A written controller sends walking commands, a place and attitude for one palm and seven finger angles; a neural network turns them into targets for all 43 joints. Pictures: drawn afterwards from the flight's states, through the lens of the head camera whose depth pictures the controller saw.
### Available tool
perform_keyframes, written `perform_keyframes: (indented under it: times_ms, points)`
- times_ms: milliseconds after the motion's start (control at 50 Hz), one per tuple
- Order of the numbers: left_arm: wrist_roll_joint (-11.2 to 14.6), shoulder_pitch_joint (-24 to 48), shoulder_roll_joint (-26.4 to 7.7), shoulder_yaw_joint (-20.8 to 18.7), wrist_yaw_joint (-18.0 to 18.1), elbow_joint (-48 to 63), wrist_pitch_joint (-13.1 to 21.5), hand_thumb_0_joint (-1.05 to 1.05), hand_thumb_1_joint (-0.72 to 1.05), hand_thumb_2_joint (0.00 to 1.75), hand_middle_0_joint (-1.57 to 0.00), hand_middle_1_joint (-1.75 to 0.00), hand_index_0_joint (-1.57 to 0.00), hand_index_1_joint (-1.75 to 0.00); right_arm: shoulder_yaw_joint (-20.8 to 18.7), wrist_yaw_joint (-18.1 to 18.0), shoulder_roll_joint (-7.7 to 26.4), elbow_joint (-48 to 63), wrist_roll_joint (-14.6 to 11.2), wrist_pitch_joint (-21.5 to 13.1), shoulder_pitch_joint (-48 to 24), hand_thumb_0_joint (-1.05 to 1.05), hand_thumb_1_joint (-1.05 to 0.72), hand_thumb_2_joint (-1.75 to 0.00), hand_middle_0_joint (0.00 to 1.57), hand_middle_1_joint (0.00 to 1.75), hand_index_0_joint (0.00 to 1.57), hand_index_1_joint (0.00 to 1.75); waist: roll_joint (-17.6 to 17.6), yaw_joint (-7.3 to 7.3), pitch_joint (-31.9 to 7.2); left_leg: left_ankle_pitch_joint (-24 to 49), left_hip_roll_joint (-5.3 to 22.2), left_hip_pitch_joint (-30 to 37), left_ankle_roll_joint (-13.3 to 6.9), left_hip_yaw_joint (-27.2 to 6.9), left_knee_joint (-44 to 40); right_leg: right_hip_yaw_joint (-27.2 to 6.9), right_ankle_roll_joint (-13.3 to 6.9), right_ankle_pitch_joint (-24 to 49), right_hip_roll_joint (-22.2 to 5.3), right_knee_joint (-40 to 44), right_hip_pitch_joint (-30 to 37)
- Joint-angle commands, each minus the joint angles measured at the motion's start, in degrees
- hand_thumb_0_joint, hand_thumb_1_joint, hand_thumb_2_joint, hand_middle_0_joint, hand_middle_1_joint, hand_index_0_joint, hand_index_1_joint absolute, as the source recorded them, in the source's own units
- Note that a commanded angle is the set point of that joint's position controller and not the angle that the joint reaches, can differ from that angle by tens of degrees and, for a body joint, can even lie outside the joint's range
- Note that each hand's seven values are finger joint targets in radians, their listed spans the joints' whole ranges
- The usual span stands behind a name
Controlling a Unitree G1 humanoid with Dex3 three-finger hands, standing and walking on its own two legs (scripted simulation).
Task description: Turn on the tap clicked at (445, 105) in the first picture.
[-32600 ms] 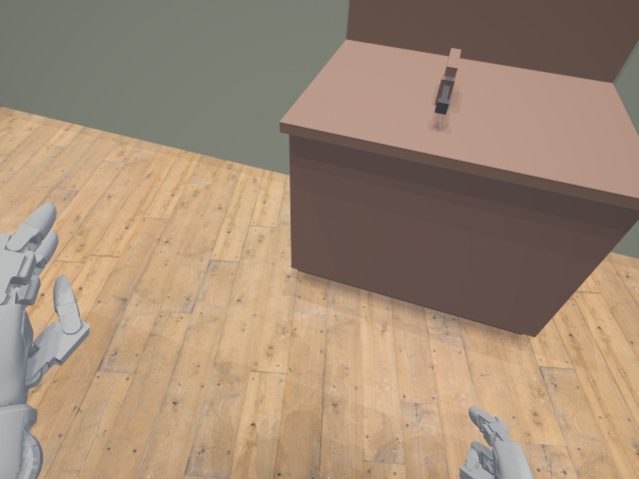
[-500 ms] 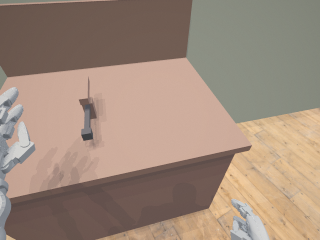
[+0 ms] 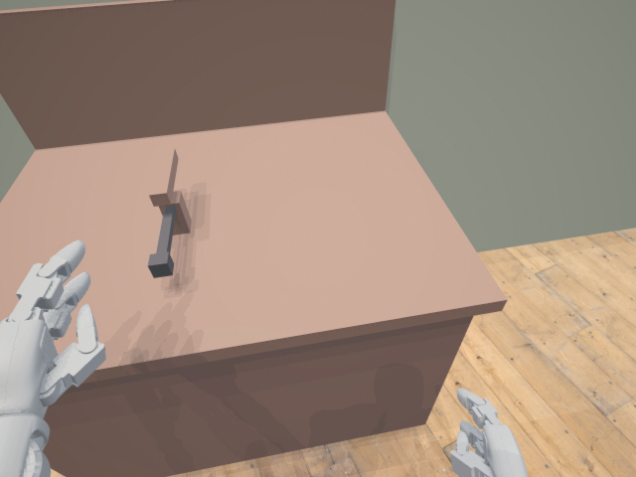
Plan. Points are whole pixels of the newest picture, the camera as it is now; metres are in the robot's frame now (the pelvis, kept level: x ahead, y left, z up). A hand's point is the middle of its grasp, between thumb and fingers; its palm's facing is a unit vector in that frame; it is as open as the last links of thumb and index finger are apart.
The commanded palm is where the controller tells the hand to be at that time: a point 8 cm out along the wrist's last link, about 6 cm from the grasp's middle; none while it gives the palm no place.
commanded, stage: turn the palm inward beside the body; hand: left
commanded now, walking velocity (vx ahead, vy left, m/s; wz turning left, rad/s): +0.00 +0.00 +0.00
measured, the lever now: (161, 264) +0.38 +0.30 +0.04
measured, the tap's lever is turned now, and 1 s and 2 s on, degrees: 0 0 0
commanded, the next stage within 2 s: reach beside the lever's end, fingers flat in 1.50 s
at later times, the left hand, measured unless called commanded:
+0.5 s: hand (118, 371) +0.17 +0.21 +0.15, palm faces +0.45 -0.87 -0.23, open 7.4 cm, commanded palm +0.12 +0.26 +0.16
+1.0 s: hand (111, 370) +0.18 +0.23 +0.13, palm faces +0.46 -0.88 -0.13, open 7.4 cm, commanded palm +0.13 +0.27 +0.15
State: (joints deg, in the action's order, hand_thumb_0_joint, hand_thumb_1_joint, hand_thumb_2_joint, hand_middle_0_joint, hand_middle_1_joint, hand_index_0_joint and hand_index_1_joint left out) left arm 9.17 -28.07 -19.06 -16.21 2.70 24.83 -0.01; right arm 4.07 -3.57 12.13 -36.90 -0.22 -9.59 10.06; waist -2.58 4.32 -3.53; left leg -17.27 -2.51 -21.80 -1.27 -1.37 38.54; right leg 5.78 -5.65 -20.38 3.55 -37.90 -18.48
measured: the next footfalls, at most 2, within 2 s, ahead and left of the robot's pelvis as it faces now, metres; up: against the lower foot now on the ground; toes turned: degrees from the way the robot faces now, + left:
none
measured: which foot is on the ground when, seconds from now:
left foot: down 0.00-1.00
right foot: down 0.00-1.00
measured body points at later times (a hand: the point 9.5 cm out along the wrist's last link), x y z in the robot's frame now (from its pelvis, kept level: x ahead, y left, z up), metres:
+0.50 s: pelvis -0.01 -0.03 -0.01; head -0.03 -0.06 +0.44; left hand +0.14 +0.26 +0.16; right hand +0.18 -0.26 -0.09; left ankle +0.03 +0.11 -0.72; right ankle +0.00 -0.05 -0.72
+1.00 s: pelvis +0.00 +0.00 -0.01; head -0.01 -0.03 +0.44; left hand +0.15 +0.27 +0.14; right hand +0.21 -0.21 -0.07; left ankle +0.03 +0.11 -0.72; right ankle +0.00 -0.05 -0.72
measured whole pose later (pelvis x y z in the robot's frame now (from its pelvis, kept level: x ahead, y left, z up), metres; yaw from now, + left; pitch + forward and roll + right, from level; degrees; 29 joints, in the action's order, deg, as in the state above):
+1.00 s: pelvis +0.00 +0.00 -0.01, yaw +1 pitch +1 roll +0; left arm 13.2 -31.7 -12.2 -12.0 8.2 25.9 0.8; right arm 2.4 -4.1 14.3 -37.2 -1.6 -16.0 11.7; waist -3.0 4.4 -4.6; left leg -18.6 -3.0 -24.1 -1.2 -2.1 41.4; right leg 6.7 -5.7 -22.1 3.0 -40.8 -20.4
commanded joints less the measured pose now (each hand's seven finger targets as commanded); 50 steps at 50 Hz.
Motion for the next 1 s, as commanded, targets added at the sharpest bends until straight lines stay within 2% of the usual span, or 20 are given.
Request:
perform_keyframes:
  times_ms: [0, 80, 100, 160, 240, 280, 360, 380, 420, 480, 540, 620, 660, 680, 700, 760, 780, 820, 940, 980]
  points:
    - [1.55, 0.89, -10.90, -12.61, 3.16, 15.54, 9.90, 0.00, 0.90, 0.90, -0.20, -0.30, -0.20, -0.30, -3.94, -0.28, 6.84, 8.41, 0.03, -4.69, -5.15, 0.00, -0.90, -0.90, 0.20, 0.30, 0.20, 0.30, 1.48, 0.96, -8.25, 14.49, 1.47, 4.59, -1.07, -1.45, -2.09, -5.59, 5.36, 22.21, -4.56, 6.28, 2.13]
    - [2.92, -2.99, -8.73, -12.47, 2.38, 10.62, 10.71, 0.00, 0.90, 0.90, -0.20, -0.30, -0.20, -0.30, -4.53, 0.20, 7.35, 7.34, -0.65, -5.22, -4.58, 0.00, -0.90, -0.90, 0.20, 0.30, 0.20, 0.30, -0.58, 0.24, -6.73, 14.41, 1.22, 2.83, -1.13, -0.54, -0.20, -6.87, 6.18, 28.35, -5.71, 6.05, 2.03]
    - [3.48, -2.57, -7.47, -11.01, 1.78, 9.74, 10.22, 0.00, 0.90, 0.90, -0.20, -0.30, -0.20, -0.30, -4.61, 0.08, 7.58, 7.42, -0.74, -5.23, -4.03, 0.00, -0.90, -0.90, 0.20, 0.30, 0.20, 0.30, 1.27, -0.34, -6.48, 13.45, 1.31, 1.97, -1.10, -0.54, -0.34, -6.85, 6.47, 28.38, -6.10, 6.19, 2.17]
    - [4.62, -0.89, -7.20, -8.78, -0.08, 9.22, 8.34, 0.00, 0.90, 0.90, -0.20, -0.30, -0.20, -0.30, -4.77, -0.90, 8.38, 7.93, -1.37, -5.73, -4.50, 0.00, -0.90, -0.90, 0.20, 0.30, 0.20, 0.30, 2.91, -0.82, -4.88, 9.57, 1.44, 0.10, -1.24, -1.04, -0.15, -9.73, 7.16, 23.84, -7.37, 8.17, 1.92]
    - [4.07, 2.59, -7.97, -7.55, 0.00, 10.07, 8.30, 0.00, 0.90, 0.90, -0.20, -0.30, -0.20, -0.30, -4.98, -1.72, 8.38, 7.65, -1.57, -6.66, -5.30, 0.00, -0.90, -0.90, 0.20, 0.30, 0.20, 0.30, 5.78, -1.28, -3.04, 4.62, 1.73, -2.19, -0.94, -2.10, 1.08, -14.23, 8.32, 15.59, -9.60, 10.79, 1.08]
    - [3.26, 5.16, -9.74, -8.35, 1.39, 12.77, 9.74, 0.00, 0.90, 0.90, -0.20, -0.30, -0.20, -0.30, -4.86, -1.74, 8.04, 7.58, -1.71, -7.56, -6.28, 0.00, -0.90, -0.90, 0.20, 0.30, 0.20, 0.30, 2.35, -0.98, -2.18, 2.70, 1.77, -2.18, -0.76, -2.21, 1.83, -16.09, 7.83, 9.28, -10.16, 12.00, -0.25]
    - [2.56, 2.83, -8.47, -7.98, 4.38, 11.41, 11.41, 0.00, 0.90, 0.90, -0.20, -0.30, -0.20, -0.30, -5.29, -1.26, 7.66, 6.91, -1.12, -8.24, -6.77, 0.00, -0.90, -0.90, 0.20, 0.30, 0.20, 0.30, 1.20, -0.45, -2.10, -0.12, 1.79, -4.02, -0.10, -2.50, 3.22, -17.62, 7.30, 1.03, -11.09, 13.09, -1.38]
    - [2.39, 2.14, -9.21, -8.78, 4.95, 11.76, 11.20, 0.00, 0.90, 0.90, -0.20, -0.30, -0.20, -0.30, -5.16, -1.11, 7.69, 7.13, -1.37, -8.29, -7.08, 0.00, -0.90, -0.90, 0.20, 0.30, 0.20, 0.30, 0.68, -0.11, -2.59, -0.12, 1.86, -4.31, -0.02, -2.50, 3.45, -18.21, 7.20, 1.10, -11.32, 12.99, -1.03]
    - [2.93, 1.00, -7.07, -7.01, 5.38, 10.30, 9.94, 0.00, 0.90, 0.90, -0.20, -0.30, -0.20, -0.30, -5.06, -1.09, 7.42, 7.29, -1.40, -8.14, -7.82, 0.00, -0.90, -0.90, 0.20, 0.30, 0.20, 0.30, 1.53, -0.09, -1.73, -1.19, 1.91, -5.01, 0.19, -2.36, 3.54, -18.25, 7.30, -1.98, -11.51, 13.65, -1.63]
    - [3.66, -0.20, -6.55, -6.94, 5.56, 9.28, 7.28, 0.00, 0.90, 0.90, -0.20, -0.30, -0.20, -0.30, -4.88, -1.32, 7.63, 7.46, -1.77, -8.00, -8.62, 0.00, -0.90, -0.90, 0.20, 0.30, 0.20, 0.30, 2.19, 0.31, -0.75, -1.07, 2.24, -5.38, 0.32, -2.55, 3.62, -18.95, 7.26, -2.32, -11.92, 14.25, -1.46]
    - [4.14, 0.69, -5.26, -4.90, 5.39, 10.05, 5.20, 0.00, 0.90, 0.90, -0.20, -0.30, -0.20, -0.30, -4.74, -1.69, 7.82, 7.79, -1.65, -7.92, -8.67, 0.00, -0.90, -0.90, 0.20, 0.30, 0.20, 0.30, 4.88, -0.05, -0.54, -1.24, 2.26, -5.46, 0.14, -2.93, 3.00, -17.97, 7.47, -2.83, -11.52, 14.25, -1.66]
    - [3.41, 2.58, -4.70, -3.43, 5.98, 12.23, 5.31, 0.00, 0.90, 0.90, -0.20, -0.30, -0.20, -0.30, -4.60, -1.85, 7.74, 7.59, -1.64, -8.88, -7.99, 0.00, -0.90, -0.90, 0.20, 0.30, 0.20, 0.30, 4.28, -0.57, -0.75, -0.53, 2.15, -3.76, -0.35, -3.01, 2.38, -15.68, 7.04, -2.52, -10.19, 13.48, -3.18]
    - [3.06, 2.31, -4.54, -2.99, 6.39, 13.67, 6.32, 0.00, 0.90, 0.90, -0.20, -0.30, -0.20, -0.30, -4.64, -1.70, 7.79, 7.50, -1.38, -9.44, -7.45, 0.00, -0.90, -0.90, 0.20, 0.30, 0.20, 0.30, 3.32, -0.60, -2.62, 0.43, 2.03, -2.67, -0.64, -3.06, 2.09, -14.37, 6.73, 0.11, -9.60, 12.31, -2.94]
    - [2.48, 2.62, -4.94, -3.02, 6.61, 15.14, 6.75, 0.00, 0.90, 0.90, -0.20, -0.30, -0.20, -0.30, -4.56, -1.58, 7.71, 7.63, -1.65, -9.82, -7.36, 0.00, -0.90, -0.90, 0.20, 0.30, 0.20, 0.30, 1.00, -0.47, -3.24, 1.43, 1.87, -1.45, -0.92, -2.55, 1.75, -13.14, 6.34, 1.71, -8.78, 11.42, -3.24]
    - [2.56, 1.79, -4.45, -2.96, 7.00, 15.12, 7.14, 0.00, 0.90, 0.90, -0.20, -0.30, -0.20, -0.30, -4.53, -1.53, 7.74, 7.65, -1.32, -10.04, -6.64, 0.00, -0.90, -0.90, 0.20, 0.30, 0.20, 0.30, 2.49, -0.70, -4.73, 2.76, 1.72, -1.29, -0.99, -2.72, 1.53, -12.05, 6.36, 4.87, -8.44, 10.05, -2.36]
    - [2.81, -0.94, -3.02, -2.38, 6.61, 14.05, 7.89, 0.00, 0.90, 0.90, -0.20, -0.30, -0.20, -0.30, -4.40, -1.21, 8.02, 7.67, -1.20, -10.38, -5.04, 0.00, -0.90, -0.90, 0.20, 0.30, 0.20, 0.30, 2.35, -0.51, -6.36, 6.69, 1.29, 0.18, -1.50, -2.35, 0.44, -8.08, 5.89, 12.92, -6.42, 6.82, -1.58]
    - [2.52, -1.60, -3.35, -2.69, 6.58, 13.71, 7.51, 0.00, 0.90, 0.90, -0.20, -0.30, -0.20, -0.30, -4.31, -1.18, 7.97, 7.72, -1.47, -10.40, -5.40, 0.00, -0.90, -0.90, 0.20, 0.30, 0.20, 0.30, -0.27, -0.16, -6.04, 7.67, 1.13, 1.15, -1.69, -1.96, 0.07, -6.91, 5.42, 13.62, -5.75, 6.30, -2.11]
    - [3.03, -1.85, -1.42, -1.25, 6.30, 13.11, 7.11, 0.00, 0.90, 0.90, -0.20, -0.30, -0.20, -0.30, -4.12, -1.14, 8.01, 8.19, -1.39, -10.48, -4.88, 0.00, -0.90, -0.90, 0.20, 0.30, 0.20, 0.30, 0.94, -0.40, -5.38, 8.43, 1.10, 1.76, -1.69, -2.17, -0.96, -4.87, 4.96, 14.00, -4.86, 5.44, -2.35]
    - [4.00, -0.48, -1.03, -0.96, 6.15, 14.27, 4.79, 0.00, 0.90, 0.90, -0.20, -0.30, -0.20, -0.30, -3.92, -1.38, 8.32, 9.13, -1.46, -9.78, -5.06, 0.00, -0.90, -0.90, 0.20, 0.30, 0.20, 0.30, 2.32, -0.22, -5.50, 8.98, 1.20, 2.38, -1.43, -2.79, -2.41, -3.80, 4.67, 13.39, -4.20, 5.56, -1.68]
    - [3.52, 0.38, -2.33, -1.86, 6.50, 15.52, 4.24, 0.00, 0.90, 0.90, -0.20, -0.30, -0.20, -0.30, -3.78, -1.45, 8.24, 9.23, -1.69, -9.69, -5.41, 0.00, -0.90, -0.90, 0.20, 0.30, 0.20, 0.30, -0.48, 0.18, -5.09, 9.07, 1.20, 2.86, -1.21, -2.83, -2.91, -3.60, 4.31, 12.19, -4.05, 5.62, -1.77]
